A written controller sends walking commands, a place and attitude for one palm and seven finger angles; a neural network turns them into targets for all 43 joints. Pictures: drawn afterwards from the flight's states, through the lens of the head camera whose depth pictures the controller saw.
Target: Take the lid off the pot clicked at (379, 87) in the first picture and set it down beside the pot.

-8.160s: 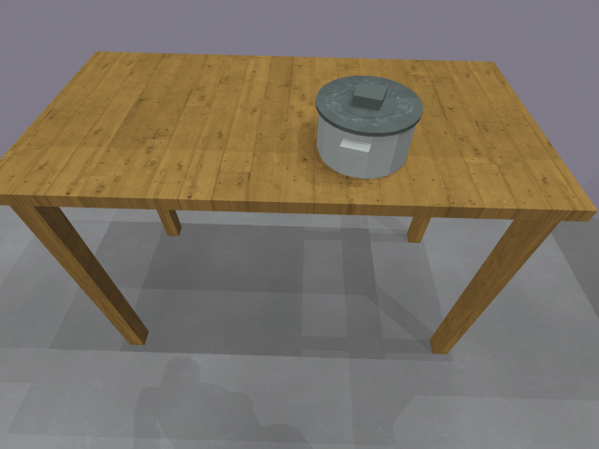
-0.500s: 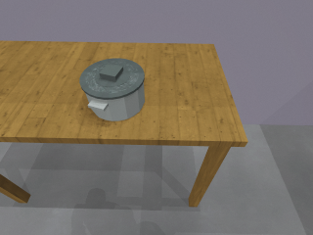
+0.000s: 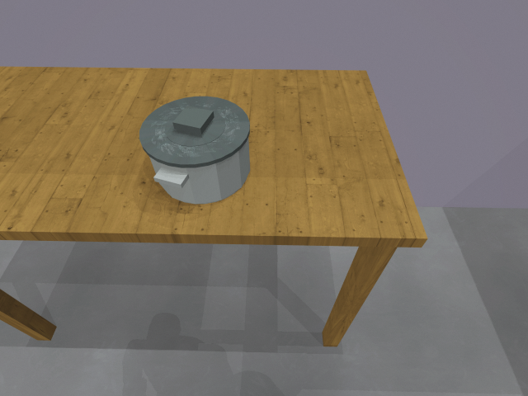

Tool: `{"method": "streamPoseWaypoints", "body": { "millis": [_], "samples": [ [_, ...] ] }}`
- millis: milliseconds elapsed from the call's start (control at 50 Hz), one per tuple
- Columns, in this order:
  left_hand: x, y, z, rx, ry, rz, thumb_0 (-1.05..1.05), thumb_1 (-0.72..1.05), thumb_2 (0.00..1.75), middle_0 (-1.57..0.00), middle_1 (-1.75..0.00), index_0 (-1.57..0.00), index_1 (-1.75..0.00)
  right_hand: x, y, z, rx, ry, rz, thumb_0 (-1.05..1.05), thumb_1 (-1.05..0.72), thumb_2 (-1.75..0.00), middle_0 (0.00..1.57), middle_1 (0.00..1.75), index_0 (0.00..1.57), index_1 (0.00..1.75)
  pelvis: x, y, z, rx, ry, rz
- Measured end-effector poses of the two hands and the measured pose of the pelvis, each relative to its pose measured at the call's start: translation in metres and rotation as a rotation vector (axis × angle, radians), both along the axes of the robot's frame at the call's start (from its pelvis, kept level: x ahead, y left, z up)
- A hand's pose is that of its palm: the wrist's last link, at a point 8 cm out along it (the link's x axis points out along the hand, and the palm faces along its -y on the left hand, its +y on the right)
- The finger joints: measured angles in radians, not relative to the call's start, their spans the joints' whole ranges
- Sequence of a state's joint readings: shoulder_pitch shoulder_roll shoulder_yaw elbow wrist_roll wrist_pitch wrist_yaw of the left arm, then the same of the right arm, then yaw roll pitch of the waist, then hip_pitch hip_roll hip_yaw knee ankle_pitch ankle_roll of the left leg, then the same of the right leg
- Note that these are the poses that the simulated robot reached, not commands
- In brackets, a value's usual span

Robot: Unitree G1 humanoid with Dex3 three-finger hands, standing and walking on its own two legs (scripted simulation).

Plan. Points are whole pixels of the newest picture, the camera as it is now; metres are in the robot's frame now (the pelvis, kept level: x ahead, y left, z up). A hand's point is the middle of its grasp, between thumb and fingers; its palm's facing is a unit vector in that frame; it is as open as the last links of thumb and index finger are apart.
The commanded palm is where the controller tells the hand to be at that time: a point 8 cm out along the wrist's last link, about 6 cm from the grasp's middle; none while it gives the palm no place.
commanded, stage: look again from close up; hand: left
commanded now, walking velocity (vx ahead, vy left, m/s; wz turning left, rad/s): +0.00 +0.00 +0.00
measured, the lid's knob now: (193, 119) +0.54 +0.17 +0.12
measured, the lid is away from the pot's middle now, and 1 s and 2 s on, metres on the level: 0.00 0.00 0.00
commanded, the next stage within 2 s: lift the closed hand beside the body in 0.04 s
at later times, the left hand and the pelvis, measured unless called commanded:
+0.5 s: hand (145, 382) +0.15 +0.18 -0.04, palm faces +0.25 -0.93 -0.29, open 5.0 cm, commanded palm +0.09 +0.23 +0.00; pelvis +0.01 -0.02 +0.00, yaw +3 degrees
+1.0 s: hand (109, 365) +0.15 +0.21 +0.04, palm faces +0.33 -0.85 -0.42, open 3.1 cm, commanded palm +0.10 +0.24 +0.08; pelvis +0.04 -0.03 +0.01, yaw +4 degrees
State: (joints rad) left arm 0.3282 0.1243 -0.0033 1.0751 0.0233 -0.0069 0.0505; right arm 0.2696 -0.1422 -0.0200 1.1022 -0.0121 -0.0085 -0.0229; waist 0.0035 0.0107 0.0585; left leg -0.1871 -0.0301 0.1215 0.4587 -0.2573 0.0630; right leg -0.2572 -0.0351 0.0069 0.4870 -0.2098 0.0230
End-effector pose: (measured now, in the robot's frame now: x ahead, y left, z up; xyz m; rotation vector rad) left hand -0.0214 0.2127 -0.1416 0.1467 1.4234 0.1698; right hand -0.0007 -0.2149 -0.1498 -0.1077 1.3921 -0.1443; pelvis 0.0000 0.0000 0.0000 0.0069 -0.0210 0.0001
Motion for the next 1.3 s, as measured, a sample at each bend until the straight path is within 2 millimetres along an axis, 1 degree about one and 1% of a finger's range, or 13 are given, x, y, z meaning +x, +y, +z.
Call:
{"method": "streamPoseWaypoints", "body": {
  "millis": [160, 200, 240, 300, 380, 440, 520, 640, 720, 800, 1000, 1180, 1300],
  "samples": [
    [0.011, 0.002, 0.0, 0.005, -0.016, -0.017, 0.01, 0.91, 0.89, -0.2, -0.3, -0.2, -0.3, 0.001, 0.001, 0.0, 0.005, 0.004, 0.005, 0.0, -0.92, -0.9, 0.2, 0.3, 0.2, 0.3, 0.004, -0.001, 0.0, 0.002, -0.005, -0.002],
    [0.036, 0.009, 0.013, 0.047, -0.142, 0.018, 0.02, 0.93, 0.89, -0.21, -0.31, -0.2, -0.31, 0.009, -0.003, 0.005, -0.001, -0.077, 0.021, 0.01, -0.93, -0.9, 0.2, 0.3, 0.2, 0.3, 0.005, -0.002, -0.001, 0.013, -0.005, 0.012],
    [0.073, 0.02, 0.041, 0.128, -0.349, 0.021, 0.03, 0.95, 0.89, -0.23, -0.33, -0.23, -0.33, 0.027, -0.013, 0.014, -0.021, -0.211, 0.037, 0.02, -0.94, -0.9, 0.2, 0.3, 0.2, 0.3, 0.007, -0.003, 0.0, 0.018, -0.009, 0.023],
    [0.119, 0.022, 0.074, 0.193, -0.568, -0.027, 0.03, 0.96, 0.89, -0.29, -0.39, -0.28, -0.39, 0.063, -0.028, 0.026, -0.033, -0.373, 0.077, 0.02, -0.93, -0.9, 0.2, 0.3, 0.2, 0.3, 0.007, -0.006, 0.001, 0.01, -0.011, 0.049],
    [0.15, 0.015, 0.106, 0.186, -0.757, -0.033, 0.02, 0.94, 0.89, -0.4, -0.52, -0.39, -0.52, 0.122, -0.047, 0.051, -0.06, -0.556, 0.101, 0.02, -0.92, -0.9, 0.2, 0.3, 0.2, 0.3, 0.008, -0.012, 0.001, 0.002, -0.001, 0.042],
    [0.149, 0.01, 0.124, 0.186, -0.837, -0.028, 0.02, 0.93, 0.89, -0.51, -0.64, -0.5, -0.64, 0.167, -0.055, 0.076, -0.081, -0.692, 0.122, 0.01, -0.92, -0.9, 0.2, 0.3, 0.2, 0.3, 0.011, -0.019, 0.002, -0.003, 0.004, 0.041],
    [0.134, 0.013, 0.133, 0.215, -0.837, 0.01, 0.01, 0.91, 0.89, -0.67, -0.81, -0.67, -0.82, 0.215, -0.056, 0.102, -0.102, -0.807, 0.191, 0.01, -0.91, -0.9, 0.2, 0.3, 0.2, 0.3, 0.015, -0.027, 0.002, -0.01, 0.01, 0.053],
    [0.121, 0.021, 0.151, 0.29, -0.843, 0.072, 0.01, 0.9, 0.89, -0.93, -1.09, -0.92, -1.1, 0.256, -0.042, 0.112, -0.087, -0.848, 0.294, 0.01, -0.91, -0.9, 0.2, 0.3, 0.2, 0.3, 0.025, -0.035, 0.003, -0.016, 0.009, 0.077],
    [0.122, 0.023, 0.164, 0.321, -0.864, 0.088, 0.02, 0.9, 0.89, -1.09, -1.27, -1.08, -1.27, 0.261, -0.029, 0.102, -0.048, -0.811, 0.311, 0.0, -0.91, -0.9, 0.2, 0.3, 0.2, 0.3, 0.031, -0.038, 0.004, -0.015, 0.006, 0.085],
    [0.128, 0.024, 0.179, 0.35, -0.899, 0.072, 0.02, 0.9, 0.89, -1.2, -1.39, -1.19, -1.39, 0.253, -0.019, 0.087, -0.007, -0.751, 0.301, 0.01, -0.91, -0.9, 0.2, 0.3, 0.2, 0.3, 0.037, -0.039, 0.005, -0.015, 0.0, 0.083],
    [0.137, 0.029, 0.212, 0.405, -0.959, -0.027, 0.02, 0.9, 0.89, -1.29, -1.49, -1.28, -1.49, 0.223, -0.02, 0.062, 0.011, -0.643, 0.236, 0.01, -0.9, -0.9, 0.21, 0.3, 0.21, 0.3, 0.042, -0.035, 0.007, -0.016, -0.002, 0.066],
    [0.148, 0.034, 0.232, 0.419, -1.061, -0.081, 0.02, 0.9, 0.89, -1.3, -1.5, -1.29, -1.5, 0.221, -0.033, 0.071, -0.052, -0.675, 0.208, 0.01, -0.9, -0.9, 0.2, 0.3, 0.2, 0.3, 0.04, -0.028, 0.007, -0.019, -0.007, 0.052],
    [0.154, 0.039, 0.245, 0.424, -1.147, -0.101, 0.02, 0.9, 0.89, -1.3, -1.5, -1.29, -1.5, 0.228, -0.03, 0.084, -0.07, -0.731, 0.214, 0.01, -0.91, -0.9, 0.2, 0.3, 0.2, 0.3, 0.037, -0.023, 0.007, -0.021, -0.018, 0.049]
  ]
}}
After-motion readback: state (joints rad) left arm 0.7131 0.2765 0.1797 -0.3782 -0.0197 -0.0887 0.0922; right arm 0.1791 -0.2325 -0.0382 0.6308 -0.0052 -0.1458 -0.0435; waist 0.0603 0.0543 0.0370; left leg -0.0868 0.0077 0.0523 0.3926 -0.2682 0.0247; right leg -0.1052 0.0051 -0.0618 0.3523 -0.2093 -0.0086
